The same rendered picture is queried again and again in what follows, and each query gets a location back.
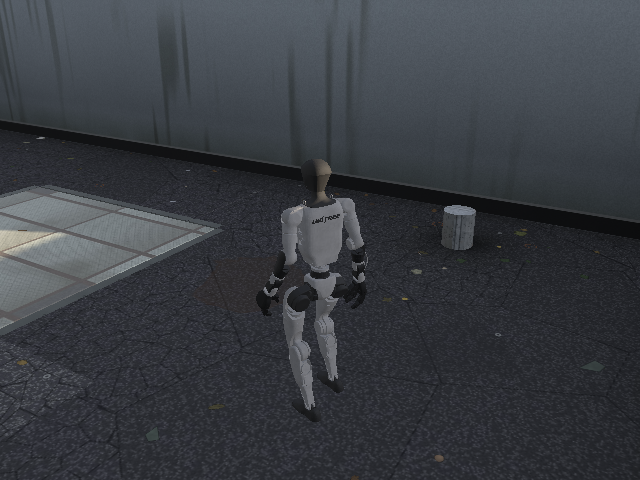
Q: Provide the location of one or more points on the robot right thigh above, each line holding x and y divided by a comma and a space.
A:
322, 323

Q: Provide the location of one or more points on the left robot upper arm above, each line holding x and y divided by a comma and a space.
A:
290, 219

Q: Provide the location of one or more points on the left robot hand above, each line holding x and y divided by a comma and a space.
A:
264, 302

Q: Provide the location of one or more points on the right robot upper arm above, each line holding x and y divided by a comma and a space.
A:
354, 241

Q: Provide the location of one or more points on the robot left forearm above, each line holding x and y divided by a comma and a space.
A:
277, 276

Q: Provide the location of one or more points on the robot left shin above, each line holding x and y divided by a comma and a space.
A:
302, 371

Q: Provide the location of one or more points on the robot right forearm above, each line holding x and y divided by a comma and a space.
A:
358, 264

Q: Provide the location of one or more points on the right robot hand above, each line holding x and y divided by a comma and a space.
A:
355, 288

